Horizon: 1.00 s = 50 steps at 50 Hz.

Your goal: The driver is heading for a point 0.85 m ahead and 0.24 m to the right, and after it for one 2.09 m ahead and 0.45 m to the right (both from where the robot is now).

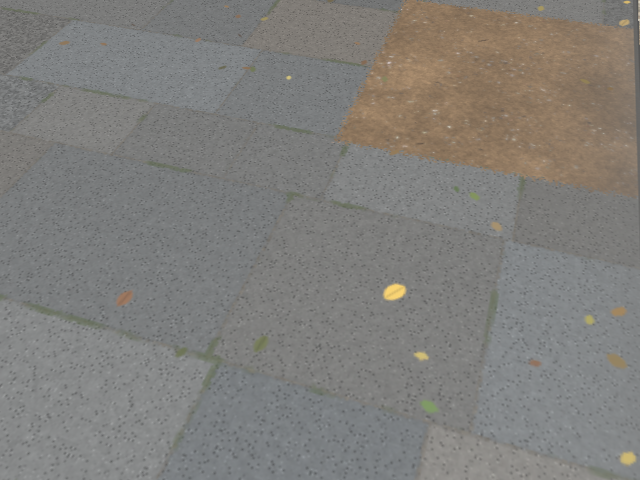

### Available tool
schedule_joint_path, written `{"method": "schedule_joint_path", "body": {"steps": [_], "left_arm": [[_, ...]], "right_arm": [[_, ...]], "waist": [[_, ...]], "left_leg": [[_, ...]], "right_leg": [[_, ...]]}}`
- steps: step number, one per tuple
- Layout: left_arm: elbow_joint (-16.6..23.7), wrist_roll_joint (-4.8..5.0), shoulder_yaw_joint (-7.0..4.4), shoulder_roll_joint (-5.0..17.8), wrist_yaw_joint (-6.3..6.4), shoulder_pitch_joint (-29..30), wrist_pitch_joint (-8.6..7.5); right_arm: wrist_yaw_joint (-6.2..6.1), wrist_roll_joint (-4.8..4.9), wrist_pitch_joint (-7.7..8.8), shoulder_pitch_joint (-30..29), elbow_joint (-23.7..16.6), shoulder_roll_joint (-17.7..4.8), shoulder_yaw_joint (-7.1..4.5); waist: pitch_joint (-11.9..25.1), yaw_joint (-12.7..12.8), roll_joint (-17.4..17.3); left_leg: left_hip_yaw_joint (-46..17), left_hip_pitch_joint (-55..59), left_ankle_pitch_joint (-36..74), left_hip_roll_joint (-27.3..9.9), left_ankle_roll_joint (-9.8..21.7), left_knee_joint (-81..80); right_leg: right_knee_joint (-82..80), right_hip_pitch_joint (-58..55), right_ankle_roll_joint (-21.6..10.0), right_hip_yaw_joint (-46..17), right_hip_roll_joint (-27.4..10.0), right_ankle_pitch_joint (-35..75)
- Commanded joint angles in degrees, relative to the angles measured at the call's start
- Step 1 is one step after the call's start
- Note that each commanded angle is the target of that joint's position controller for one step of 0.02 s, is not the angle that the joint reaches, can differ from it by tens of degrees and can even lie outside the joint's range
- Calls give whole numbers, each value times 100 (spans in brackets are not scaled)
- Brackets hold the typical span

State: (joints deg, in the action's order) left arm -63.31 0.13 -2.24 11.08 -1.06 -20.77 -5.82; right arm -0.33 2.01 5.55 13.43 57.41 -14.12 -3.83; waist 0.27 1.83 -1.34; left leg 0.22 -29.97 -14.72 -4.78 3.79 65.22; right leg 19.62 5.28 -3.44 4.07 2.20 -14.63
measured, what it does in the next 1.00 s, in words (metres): walks ahead, turning right: left foot, then right foot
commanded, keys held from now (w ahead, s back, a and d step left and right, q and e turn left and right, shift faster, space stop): w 0.22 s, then w+e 0.78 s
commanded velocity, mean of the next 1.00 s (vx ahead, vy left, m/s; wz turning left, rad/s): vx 0.48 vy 0.00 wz -0.33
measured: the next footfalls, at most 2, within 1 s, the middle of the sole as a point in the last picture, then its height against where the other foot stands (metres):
left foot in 0.32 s outside the picture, level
right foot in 0.88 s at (410, 445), level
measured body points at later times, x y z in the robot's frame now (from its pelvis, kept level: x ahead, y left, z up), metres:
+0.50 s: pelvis +0.26 +0.08 +0.00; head +0.29 +0.08 +0.44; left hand +0.34 +0.34 -0.15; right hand +0.32 -0.19 -0.14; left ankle +0.31 +0.16 -0.74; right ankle +0.22 -0.07 -0.65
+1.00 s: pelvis +0.53 -0.03 -0.02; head +0.57 -0.05 +0.43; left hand +0.75 +0.18 -0.13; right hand +0.51 -0.32 -0.15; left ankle +0.46 +0.16 -0.63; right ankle +0.57 -0.11 -0.74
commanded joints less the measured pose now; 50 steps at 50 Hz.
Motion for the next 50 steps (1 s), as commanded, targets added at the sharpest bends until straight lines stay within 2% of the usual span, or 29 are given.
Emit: {"method": "schedule_joint_path", "body": {"steps": [1, 6, 11, 13, 14, 15, 16, 17, 18, 19, 20, 21, 23, 25, 27, 30, 33, 38, 39, 41, 42, 43, 44, 45, 46, 47, 48, 49, 50], "left_arm": [[196, -30, -55, 763, 103, -201, -25], [275, -13, -109, 969, 220, -387, 27], [183, 87, -186, 982, 229, -643, 87], [230, 85, -230, 1074, 223, -530, 130], [275, 69, -250, 1139, 217, -407, 161], [338, 40, -213, 1067, 208, -287, 197], [508, -43, -115, 863, 188, -287, 203], [534, 46, 123, -113, 139, -1154, 98], [508, 250, -31, 529, 135, -690, -26], [731, 365, -138, 862, 155, -113, -74], [805, 319, -158, 893, 212, 157, -76], [798, 224, -219, 846, 259, 235, -29], [732, 218, -251, 567, 248, -87, 155], [832, 235, -275, 471, 255, 34, 297], [1020, 185, -314, 542, 255, 405, 364], [1206, 137, -335, 563, 172, 840, 331], [1415, 109, -279, 493, 46, 1423, 288], [1903, 119, -169, 388, -160, 2346, 275], [1992, 130, -169, 413, -202, 2408, 279], [2107, 148, -244, 593, -259, 2250, 294], [2089, 163, -324, 753, -266, 1913, 306], [1971, 190, -457, 1010, -257, 1244, 310], [1735, 197, -671, 1392, -176, 288, 318], [1595, 169, -819, 1970, -39, -262, 372], [1788, 105, -806, 2245, -74, -89, 288], [1784, 40, -641, 1698, -112, -263, 236], [1769, 45, -570, 1421, -104, -34, 173], [1883, 81, -504, 1212, -103, 451, 129], [1990, 72, -442, 1018, -83, 829, 114]], "right_arm": [[32, -61, -37, -273, -336, -225, -84], [108, -61, -44, -1516, -780, -101, 24], [260, -22, 6, -2056, -1042, -235, 48], [284, -23, 49, -1787, -1055, -455, -44], [266, -23, 64, -1267, -945, -643, -145], [222, -4, 62, -215, -639, -903, -298], [144, -89, 55, 884, -428, -1363, -430], [184, -191, 47, 1254, -281, -1723, -470], [193, -179, 70, 1087, -325, -1134, -309], [174, -154, 104, 497, -398, -848, -219], [171, -164, 137, -43, -506, -637, -144], [189, -213, 170, -350, -501, -445, -99], [195, -297, 194, -462, -389, -244, -62], [140, -273, 216, -389, -303, -353, -92], [58, -293, 217, -287, -268, -517, -134], [-47, -323, 178, -70, -246, -626, -159], [-115, -291, 132, 108, -280, -733, -172], [-139, -192, -46, 699, -208, -884, -236], [-135, -166, -90, 706, -224, -929, -255], [-149, -124, -160, 543, -326, -1094, -302], [-163, -103, -203, 455, -380, -1190, -326], [-166, -85, -248, 344, -435, -1261, -336], [-165, -65, -254, 247, -495, -1233, -308], [-146, -271, -178, 365, -670, -772, -169], [-55, -211, 73, 665, -1010, -207, 16], [20, 42, 306, -193, -1154, -740, -90], [47, 146, 397, -461, -1255, -772, -97], [-1, 33, 407, -407, -1140, -745, -103], [-36, -102, 350, -322, -1078, -836, -171]], "waist": [[-567, -82, 422], [-783, 154, 510], [-914, 137, 525], [-650, -135, 634], [-282, -451, 755], [330, -962, 738], [1226, -1294, 242], [2317, -750, -1411], [2051, -940, -990], [1081, -812, -807], [632, -611, -342], [329, -426, -213], [168, -122, -412], [-92, -40, -347], [-283, -46, -213], [-397, -125, -106], [-512, -298, -23], [-748, -628, 42], [-737, -602, -15], [-462, -366, -248], [-191, -130, -398], [188, 260, -464], [693, 761, -319], [1132, 675, 819], [1971, 119, 1593], [1827, 536, 701], [1098, 428, 590], [660, 113, 49], [457, -112, 50]], "left_leg": [[-121, -1245, 535, -317, -158, -672], [133, -938, 1535, -78, -330, -2536], [92, -794, 1497, 30, -62, -3287], [148, -114, 1152, 233, 81, -3450], [276, 654, 1003, 436, 174, -3453], [351, 2027, 979, 574, 307, -3466], [-820, 3940, 642, -488, 626, -3321], [-3741, 5619, -792, -1977, 1498, -4264], [-4271, 5164, -1399, -1864, 1295, -4979], [-3300, 4349, -1235, -1736, 971, -5051], [-2516, 3432, -623, -1578, 808, -5172], [-1846, 2667, -87, -1367, 673, -5343], [-1007, 1996, 299, -1087, 558, -5626], [-520, 1743, 575, -1062, 616, -5854], [-210, 1795, 779, -1088, 667, -5978], [231, 2121, 1113, -1051, 633, -6011], [725, 2354, 1380, -982, 531, -6025], [1143, 3416, 2040, -1217, 480, -5616], [1217, 3576, 2419, -1263, 449, -5441], [1395, 3722, 4295, -1291, 337, -4807], [1454, 3740, 5306, -1282, 275, -4220], [1511, 3598, 5865, -1198, 185, -3268], [1602, 2907, 5290, -962, -54, -1912], [1527, 1142, 1553, -549, -319, 5], [295, -921, -1989, 713, -563, 1718], [-559, -1607, -1700, 459, -375, 1892], [-500, -1888, -1173, 214, -210, 1557], [-512, -1531, -737, -70, -196, 1051], [-517, -1067, -508, -241, -246, 564]], "right_leg": [[-1295, -335, -805, -1346, -1497, 1232], [-1517, -54, -762, -834, -1392, 1299], [-1248, -744, -662, -652, -1708, 1690], [-717, -928, -562, -706, -1775, 2917], [-80, -903, -487, -656, -1698, 3953], [1098, -496, -321, -483, -1399, 4347], [2941, 854, -106, -311, -1035, 2800], [4997, 2773, 214, -494, 40, -1475], [5757, 3263, 128, -1272, -132, -1757], [5953, 3697, 31, -1116, -425, -1310], [5760, 3493, -7, -1003, -755, -732], [5449, 3167, -26, -988, -950, -364], [5110, 2579, -83, -1046, -1150, -104], [4877, 2726, -74, -1018, -1205, 18], [4553, 3195, 1, -1090, -1217, 472], [3758, 3658, 104, -1117, -1126, 1294], [2847, 3625, 129, -710, -1048, 1851], [1966, 3937, -13, -204, -908, 1473], [1864, 3867, -71, -90, -839, 1224], [1778, 3209, -260, 247, -498, 672], [1815, 2664, -382, 405, -260, 377], [1672, 1785, -549, 495, 2, 297], [1189, 262, -791, 332, 188, 718], [1200, -1381, -1154, -1542, -992, 905], [95, -2863, -2356, -5091, -2194, -259], [-423, -2863, -2002, -4949, -2144, -222], [-378, -2248, -1764, -4016, -1965, 213], [-362, -1300, -1556, -3267, -1682, 804], [-414, -548, -1430, -2743, -1465, 1311]]}}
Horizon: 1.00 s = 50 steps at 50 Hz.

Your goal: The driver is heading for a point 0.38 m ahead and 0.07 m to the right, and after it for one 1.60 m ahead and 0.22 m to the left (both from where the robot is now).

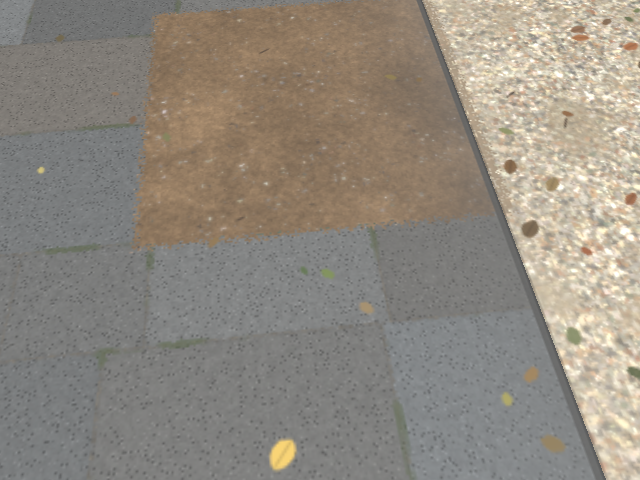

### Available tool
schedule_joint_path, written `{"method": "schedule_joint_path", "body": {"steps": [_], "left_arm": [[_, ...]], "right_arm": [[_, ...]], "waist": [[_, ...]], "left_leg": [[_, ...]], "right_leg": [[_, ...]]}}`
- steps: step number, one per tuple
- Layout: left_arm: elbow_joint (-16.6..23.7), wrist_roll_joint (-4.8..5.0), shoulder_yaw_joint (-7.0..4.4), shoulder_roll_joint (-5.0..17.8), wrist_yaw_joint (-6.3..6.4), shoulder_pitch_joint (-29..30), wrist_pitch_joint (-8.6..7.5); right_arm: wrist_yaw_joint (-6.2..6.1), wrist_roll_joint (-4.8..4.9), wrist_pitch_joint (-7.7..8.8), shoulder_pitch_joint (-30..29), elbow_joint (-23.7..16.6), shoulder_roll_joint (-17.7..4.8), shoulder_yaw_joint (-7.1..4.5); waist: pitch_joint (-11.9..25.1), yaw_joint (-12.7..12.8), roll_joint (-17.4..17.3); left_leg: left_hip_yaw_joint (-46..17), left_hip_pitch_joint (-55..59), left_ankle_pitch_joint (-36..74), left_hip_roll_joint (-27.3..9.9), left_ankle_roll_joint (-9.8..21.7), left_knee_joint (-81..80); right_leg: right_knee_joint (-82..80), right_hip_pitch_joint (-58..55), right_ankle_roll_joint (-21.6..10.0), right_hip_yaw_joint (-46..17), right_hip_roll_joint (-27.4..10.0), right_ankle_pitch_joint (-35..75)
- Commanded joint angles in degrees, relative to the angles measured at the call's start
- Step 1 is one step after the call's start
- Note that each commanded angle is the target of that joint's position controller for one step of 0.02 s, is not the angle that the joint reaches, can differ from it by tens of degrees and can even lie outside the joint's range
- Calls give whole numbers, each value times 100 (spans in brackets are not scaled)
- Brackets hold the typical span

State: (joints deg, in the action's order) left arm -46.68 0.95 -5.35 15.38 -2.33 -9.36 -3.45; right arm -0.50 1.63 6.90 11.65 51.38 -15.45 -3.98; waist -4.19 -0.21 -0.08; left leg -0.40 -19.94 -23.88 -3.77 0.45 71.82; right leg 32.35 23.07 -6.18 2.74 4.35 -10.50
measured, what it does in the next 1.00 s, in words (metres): walks ahead: left foot, then right foot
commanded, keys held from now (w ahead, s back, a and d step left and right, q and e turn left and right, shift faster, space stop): w+e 0.36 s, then w+q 0.64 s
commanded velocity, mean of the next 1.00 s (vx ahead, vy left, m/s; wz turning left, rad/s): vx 0.50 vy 0.00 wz -0.09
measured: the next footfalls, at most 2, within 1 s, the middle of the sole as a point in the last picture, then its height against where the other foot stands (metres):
left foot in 0.38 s outside the picture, level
right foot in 0.82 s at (414, 411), level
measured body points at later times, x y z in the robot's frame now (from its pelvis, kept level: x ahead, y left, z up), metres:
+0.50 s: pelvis +0.30 +0.04 +0.01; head +0.32 +0.04 +0.46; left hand +0.44 +0.29 -0.12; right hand +0.37 -0.25 -0.10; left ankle +0.38 +0.13 -0.73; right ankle +0.16 -0.06 -0.64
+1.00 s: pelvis +0.53 -0.04 +0.02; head +0.55 -0.05 +0.47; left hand +0.67 +0.22 -0.08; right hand +0.61 -0.33 -0.10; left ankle +0.52 +0.10 -0.64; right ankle +0.53 -0.16 -0.73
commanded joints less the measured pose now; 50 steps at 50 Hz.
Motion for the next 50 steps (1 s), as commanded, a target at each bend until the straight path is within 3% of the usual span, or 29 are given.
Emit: {"method": "schedule_joint_path", "body": {"steps": [1, 3, 6, 10, 13, 16, 17, 18, 19, 20, 21, 22, 23, 24, 25, 28, 30, 32, 37, 39, 40, 41, 42, 43, 44, 45, 46, 47, 50], "left_arm": [[413, -60, -91, 511, 75, -158, -131], [422, -26, -112, 652, 145, -236, -151], [397, -3, -170, 886, 272, -542, -146], [366, 26, -168, 882, 318, -831, -78], [291, 57, -168, 861, 321, -1069, -43], [328, 39, -174, 859, 375, -1064, 21], [370, 27, -170, 849, 385, -994, 44], [440, 12, -121, 723, 379, -905, 50], [517, -69, 10, 410, 349, -867, 25], [549, 45, 112, 25, 345, -1795, -44], [429, 142, 115, 320, 342, -2040, -87], [466, 153, 27, 751, 323, -1482, -96], [604, 57, 34, 799, 318, -900, -108], [738, -66, 32, 753, 313, -516, -150], [778, -119, 16, 694, 310, -445, -173], [857, -138, 89, 397, 298, -480, -202], [994, -158, 174, 246, 289, -90, -226], [1066, -119, 223, 190, 253, 282, -248], [1272, -2, 173, 407, 176, 912, -329], [1245, 12, 102, 533, 172, 735, -376], [1151, -6, 39, 634, 196, 406, -387], [1067, -68, -49, 842, 248, -179, -399], [957, -144, -158, 1259, 309, -1166, -369], [787, -171, -228, 1538, 254, -1396, -261], [827, -116, -120, 1027, 229, -1237, -259], [845, -85, -31, 732, 230, -1023, -259], [864, -113, 33, 587, 212, -702, -261], [834, -135, 63, 468, 197, -467, -256], [730, -155, 23, 507, 202, -271, -318]], "right_arm": [[-10, -100, 118, -25, -461, -727, -190], [-15, -181, -18, -55, -541, -601, -189], [-45, -248, -88, -697, -791, -462, -134], [41, -178, -33, -1482, -1030, -306, -38], [120, -109, 29, -1751, -1191, -458, -55], [190, -91, 127, -1571, -1217, -693, -123], [193, -90, 162, -1283, -1155, -750, -155], [169, -133, 194, -718, -1011, -888, -235], [149, -251, 218, 158, -875, -1141, -300], [150, -361, 161, 1012, -629, -1640, -436], [225, -183, 124, 1202, -467, -1307, -379], [228, -84, 92, 829, -568, -847, -245], [222, -108, 24, 442, -665, -683, -172], [227, -157, -29, 171, -699, -622, -129], [224, -200, -35, 61, -728, -541, -80], [193, -123, -41, 184, -679, -619, -82], [119, -63, -74, 299, -649, -858, -158], [73, -26, -125, 425, -630, -977, -197], [36, 24, -265, 971, -531, -971, -191], [9, 23, -319, 952, -560, -978, -193], [0, 4, -332, 944, -587, -871, -161], [3, -37, -310, 826, -677, -660, -92], [5, -155, -272, 781, -854, -236, 42], [-1, 22, -189, 1357, -1074, -163, 80], [-25, 95, -210, 1193, -946, -719, -52], [-7, 68, -248, 811, -1000, -862, -107], [0, 32, -297, 717, -987, -764, -109], [19, -12, -336, 591, -1048, -697, -122], [96, 3, -454, 450, -1210, -422, -83]], "waist": [[847, -65, 13], [729, -156, 13], [492, 7, 125], [357, 342, 460], [359, 447, 568], [425, 283, 731], [496, 112, 827], [780, -182, 802], [1535, -562, 467], [2410, -325, -1197], [2375, -341, -1786], [1474, -436, -1083], [966, -392, -539], [557, -275, -325], [447, -133, -365], [564, 17, -584], [551, -55, -522], [520, -167, -511], [463, -346, -580], [510, -138, -630], [630, 45, -624], [960, 368, -529], [1733, 741, 379], [2049, 412, 2086], [1466, 501, 1271], [948, 515, 883], [718, 353, 588], [485, 235, 595], [327, 43, 650]], "left_leg": [[-484, -1680, 552, -444, 33, -310], [-375, -1496, 718, -430, -158, -829], [-242, -1672, 1585, -260, -388, -1997], [-135, -1186, 2879, 154, -364, -3731], [-261, -1028, 2917, 270, -279, -4198], [-361, -765, 2265, 305, -101, -4455], [-289, -406, 2078, 346, -5, -4562], [-221, 419, 2102, 342, 152, -4722], [-764, 1749, 2039, -348, 500, -4501], [-3237, 3864, 1062, -1599, 1469, -4834], [-4785, 4116, -310, -1925, 1737, -5507], [-4164, 3453, -796, -1691, 1515, -5606], [-3372, 2672, -441, -1425, 1347, -5639], [-2859, 1912, 207, -1194, 1333, -5767], [-2528, 1456, 836, -1001, 1295, -5867], [-1991, 1066, 1982, -731, 1393, -6017], [-1672, 851, 2250, -646, 1392, -6093], [-1425, 611, 2231, -507, 1281, -6101], [-1727, 774, 1796, -584, 1093, -5746], [-1914, 766, 1538, -566, 938, -5425], [-1893, 624, 1536, -401, 809, -5103], [-1699, 206, 1555, -113, 608, -4311], [-1047, -657, 426, 345, 324, -2472], [-544, -2279, -1138, 651, 177, -1066], [-763, -2769, -807, 269, 127, -326], [-725, -2887, -288, 133, 123, -138], [-646, -2677, 117, -26, 74, -172], [-633, -2605, 382, -151, 41, -338], [-524, -2281, 860, -331, -76, -610]], "right_leg": [[-1810, -1859, -1117, -2384, -1549, 1131], [-1953, -1393, -1142, -2118, -1429, 1563], [-2031, -1094, -1040, -1760, -1210, 1712], [-1911, -879, -684, -1570, -914, 909], [-1593, -1191, -608, -1954, -1103, 614], [-1063, -1644, -506, -2462, -1319, 646], [-838, -1667, -442, -2542, -1290, 839], [-300, -1544, -290, -2439, -1027, 1208], [1013, -1092, -92, -1988, -737, 1002], [3055, 814, 372, -1269, 92, -741], [3971, 1847, 443, -1367, 36, -2335], [4384, 2272, 423, -1449, -236, -1957], [4320, 2236, 401, -1137, -492, -1526], [3918, 2128, 380, -940, -694, -1189], [3509, 1818, 368, -924, -868, -946], [2527, 1361, 488, -681, -917, -874], [1587, 1112, 609, -553, -853, -430], [764, 691, 701, -490, -696, 305], [-281, 81, 755, -564, -427, 840], [-672, -501, 642, -547, -416, 752], [-835, -1079, 534, -515, -457, 658], [-814, -2014, 320, -833, -866, 525], [-777, -3381, -53, -1907, -2027, 419], [-1340, -4189, -791, -4124, -3033, -805], [-1535, -3756, -730, -4091, -2826, -1611], [-1597, -3240, -544, -3268, -2577, -1374], [-1746, -2717, -449, -2671, -2311, -811], [-1904, -2326, -444, -2241, -2149, -368], [-2276, -1721, -457, -1288, -1968, 639]]}}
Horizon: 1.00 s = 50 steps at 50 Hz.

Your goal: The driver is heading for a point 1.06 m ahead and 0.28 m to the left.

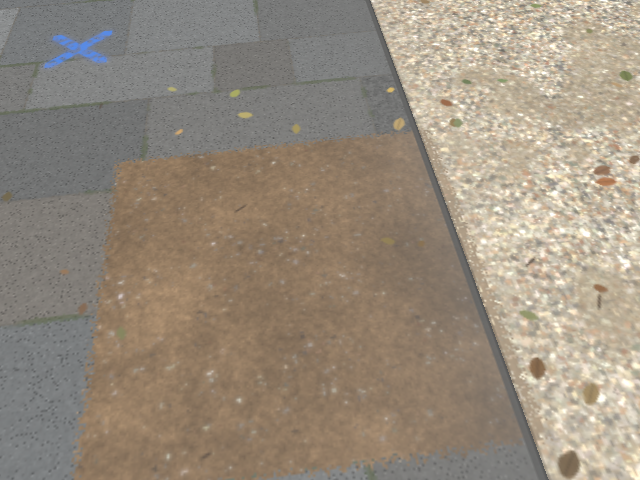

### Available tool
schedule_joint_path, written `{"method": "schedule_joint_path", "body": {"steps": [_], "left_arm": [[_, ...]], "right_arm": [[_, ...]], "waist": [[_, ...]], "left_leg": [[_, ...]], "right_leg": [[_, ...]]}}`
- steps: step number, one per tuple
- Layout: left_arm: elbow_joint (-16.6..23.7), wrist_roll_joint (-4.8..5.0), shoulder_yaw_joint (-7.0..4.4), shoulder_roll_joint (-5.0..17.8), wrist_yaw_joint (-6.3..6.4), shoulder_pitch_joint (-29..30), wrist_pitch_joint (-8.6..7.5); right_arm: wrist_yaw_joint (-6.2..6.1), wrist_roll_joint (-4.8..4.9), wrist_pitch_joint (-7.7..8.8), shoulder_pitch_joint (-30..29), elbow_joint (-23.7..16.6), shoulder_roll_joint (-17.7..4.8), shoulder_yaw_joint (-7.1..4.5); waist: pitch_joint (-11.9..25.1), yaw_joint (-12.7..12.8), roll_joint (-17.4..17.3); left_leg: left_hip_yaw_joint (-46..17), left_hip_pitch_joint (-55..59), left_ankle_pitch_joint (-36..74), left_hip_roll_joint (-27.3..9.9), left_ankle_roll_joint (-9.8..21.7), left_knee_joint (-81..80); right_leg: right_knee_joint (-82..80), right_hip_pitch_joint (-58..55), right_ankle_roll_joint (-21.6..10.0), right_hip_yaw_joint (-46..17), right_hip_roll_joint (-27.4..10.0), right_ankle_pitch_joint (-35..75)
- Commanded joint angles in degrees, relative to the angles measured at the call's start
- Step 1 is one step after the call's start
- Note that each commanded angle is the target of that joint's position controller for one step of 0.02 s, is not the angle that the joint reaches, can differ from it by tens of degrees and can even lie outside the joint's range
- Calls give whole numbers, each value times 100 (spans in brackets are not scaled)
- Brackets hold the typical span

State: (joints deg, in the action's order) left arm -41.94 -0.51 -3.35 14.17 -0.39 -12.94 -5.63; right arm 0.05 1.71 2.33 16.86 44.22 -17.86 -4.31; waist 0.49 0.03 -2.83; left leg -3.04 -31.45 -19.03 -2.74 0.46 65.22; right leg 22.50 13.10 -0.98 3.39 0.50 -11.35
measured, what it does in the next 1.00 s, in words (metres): walks ahead, turning left: left foot, then right foot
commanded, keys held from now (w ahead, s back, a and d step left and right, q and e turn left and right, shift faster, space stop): w+q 0.56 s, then w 0.12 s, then no key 0.32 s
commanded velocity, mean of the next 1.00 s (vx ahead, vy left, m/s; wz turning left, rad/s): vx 0.43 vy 0.00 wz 0.43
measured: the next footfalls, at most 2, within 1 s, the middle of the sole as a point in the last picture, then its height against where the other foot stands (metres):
left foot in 0.32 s outside the picture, level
right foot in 0.80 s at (304, 418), level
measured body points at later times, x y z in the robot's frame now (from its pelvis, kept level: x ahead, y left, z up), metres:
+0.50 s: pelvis +0.25 +0.10 +0.00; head +0.29 +0.12 +0.44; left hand +0.31 +0.41 -0.11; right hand +0.45 -0.13 -0.10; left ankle +0.27 +0.17 -0.74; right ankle +0.30 -0.08 -0.66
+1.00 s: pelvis +0.49 +0.13 -0.01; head +0.53 +0.14 +0.44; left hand +0.52 +0.42 -0.11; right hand +0.71 -0.07 -0.13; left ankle +0.40 +0.24 -0.69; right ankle +0.61 +0.07 -0.74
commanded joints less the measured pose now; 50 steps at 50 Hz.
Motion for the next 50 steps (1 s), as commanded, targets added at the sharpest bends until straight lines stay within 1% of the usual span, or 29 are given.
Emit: {"method": "schedule_joint_path", "body": {"steps": [1, 7, 11, 13, 14, 15, 16, 17, 18, 19, 20, 21, 23, 24, 28, 32, 34, 35, 38, 39, 40, 41, 42, 43, 44, 45, 46, 48, 50], "left_arm": [[209, -6, -208, 696, 20, 66, -117], [-33, 49, -321, 1057, 96, -123, -56], [-198, 177, -403, 1293, 97, -376, 46], [-222, 216, -451, 1463, 115, -382, 122], [-222, 235, -470, 1546, 131, -371, 171], [-207, 244, -435, 1485, 152, -352, 210], [-119, 110, -331, 1249, 175, -484, 186], [260, -108, -53, 407, 102, -1012, 43], [303, 102, -98, 883, 31, -447, -163], [455, 302, -168, 1149, -3, 71, -241], [456, 229, -126, 1068, 32, 151, -285], [392, 70, -147, 1077, 82, 136, -281], [360, -3, -198, 1116, 83, -47, -144], [349, -25, -182, 1032, 84, -73, -83], [514, -76, -74, 740, 88, 556, 3], [608, 9, 33, 560, -48, 1284, -76], [690, 60, 20, 640, -110, 1539, -119], [734, 34, 1, 698, -133, 1627, -142], [712, -53, -78, 832, -175, 1397, -212], [609, -89, -114, 864, -162, 1034, -237], [531, -159, -164, 1025, -136, 577, -268], [503, -283, -235, 1411, -110, -54, -282], [285, -198, -246, 1354, -122, -555, -151], [249, 31, -180, 1056, -151, -729, -52], [312, 76, -133, 927, -131, -349, 16], [354, 25, -39, 738, -115, 81, 65], [371, -10, 39, 579, -111, 447, 96], [326, -87, 48, 588, -122, 872, 153], [259, -103, 6, 705, -108, 939, 181]], "right_arm": [[52, -23, -16, -165, -566, -148, -40], [234, -57, 10, -1085, -920, -5, 74], [341, -35, -13, -1589, -1221, -136, 50], [362, -59, -38, -1472, -1295, -302, -32], [350, -66, -57, -1058, -1230, -466, -130], [305, -46, -77, -164, -998, -738, -299], [189, -22, -134, 807, -773, -1194, -499], [153, 0, -89, 559, -841, -1890, -559], [185, -32, -6, 791, -1043, -1452, -420], [211, -79, 71, 646, -928, -1118, -320], [203, -59, 108, 341, -940, -975, -270], [185, -82, 107, -74, -1007, -799, -214], [152, -183, 112, -451, -1148, -655, -154], [130, -168, 134, -464, -1123, -667, -161], [-15, -101, 140, -175, -925, -808, -202], [-62, -69, 119, 187, -697, -741, -162], [-52, -58, 117, 413, -558, -761, -155], [-59, -61, 94, 475, -499, -742, -147], [-104, -113, -16, 499, -403, -712, -138], [-115, -106, -37, 356, -436, -674, -121], [-120, -127, -29, 253, -518, -568, -80], [-120, -226, 17, 445, -667, -332, 19], [-96, -160, 52, 1296, -436, -146, 105], [-74, -97, 25, 1300, -351, -652, 8], [-91, -36, -50, 679, -462, -802, -54], [-120, -77, -139, 248, -559, -740, -37], [-140, -134, -230, 56, -622, -636, -34], [-169, -140, -368, 281, -558, -266, 41], [-194, -185, -369, 360, -484, -63, 113]], "waist": [[-151, 7, 824], [-301, 264, 602], [-461, 352, 619], [-274, 177, 751], [23, -94, 804], [490, -588, 693], [1031, -979, 186], [1512, -198, -1427], [2258, -690, -731], [1416, -741, -401], [897, -506, -34], [575, -249, 134], [418, 88, -35], [378, 133, -12], [86, -19, 28], [-20, -393, -147], [-130, -511, -181], [-210, -527, -187], [-39, -381, -366], [149, -154, -382], [558, 84, -302], [1423, 196, 414], [2301, 187, 1815], [2366, 303, 1324], [1565, 356, 911], [1039, 256, 614], [664, 74, 550], [417, -257, 958], [592, -260, 1150]], "left_leg": [[-260, -1173, 536, -454, -126, -119], [124, -781, 1959, -356, -73, -2012], [394, -664, 1567, -227, 202, -2663], [697, -167, 979, 78, 433, -2807], [888, 481, 778, 337, 577, -2893], [990, 1763, 1064, 631, 779, -3211], [94, 3562, 1262, 200, 1077, -3228], [-3304, 5237, 243, -1313, 2131, -3872], [-4537, 5498, -500, -1644, 2290, -4698], [-3732, 5011, -110, -1503, 2001, -4800], [-3039, 4166, 421, -1255, 1822, -4773], [-2506, 3349, 1051, -1039, 1679, -4779], [-2052, 2416, 1844, -808, 1655, -5014], [-1908, 2193, 2128, -765, 1699, -5088], [-1336, 1752, 2366, -443, 1543, -5174], [-1059, 1712, 1734, -301, 1239, -5146], [-1247, 2004, 1580, -468, 1232, -5019], [-1323, 2237, 1914, -521, 1196, -4812], [-1513, 2861, 3203, -589, 950, -4063], [-1439, 2893, 3815, -433, 814, -3660], [-1266, 2661, 4004, -134, 585, -2998], [-1081, 1574, 2608, 263, 267, -1600], [-661, 172, -1691, 957, -176, 282], [-974, -220, -2135, 756, -243, 811], [-851, -539, -1768, 561, -329, 1002], [-631, -511, -1464, 357, -381, 733], [-541, -277, -1243, 131, -405, 262], [-206, 734, -1008, 10, -458, -956], [2, 1401, -630, 65, -489, -1869]], "right_leg": [[-1344, -707, -1015, -1142, -1601, 994], [-1380, -807, -836, 37, -1488, 1466], [-1140, -1364, -654, 345, -1713, 1743], [-509, -1609, -530, 565, -1734, 3300], [209, -1612, -448, 710, -1666, 4250], [1381, -1235, -282, 919, -1466, 4579], [3114, 129, -8, 950, -1252, 3101], [5176, 2669, 342, 428, -95, -2167], [5769, 3214, 247, -864, -32, -2353], [5705, 3668, 141, -856, -254, -1789], [5240, 3506, 73, -817, -488, -1285], [4764, 3102, 101, -820, -663, -976], [4328, 2410, 166, -851, -783, -688], [4132, 2316, 239, -791, -768, -635], [2814, 2348, 479, -680, -570, 532], [1299, 1766, 438, -545, -306, 1897], [992, 1784, 343, -587, -273, 1910], [807, 1868, 263, -593, -231, 1768], [437, 1556, -16, -496, -39, 1279], [160, 1025, -149, -363, 56, 1536], [158, 70, -348, -483, -211, 2675], [790, -1761, -900, -1386, -1272, 4850], [772, -3293, -1949, -3037, -2507, 5593], [522, -3162, -1886, -3485, -2483, 4211], [308, -2501, -1621, -2961, -2221, 3399], [98, -1721, -1441, -2495, -1947, 3071], [-98, -967, -1345, -2163, -1747, 2842], [-421, 167, -1144, -1504, -1270, 2661], [-428, 380, -1189, -1142, -1139, 3144]]}}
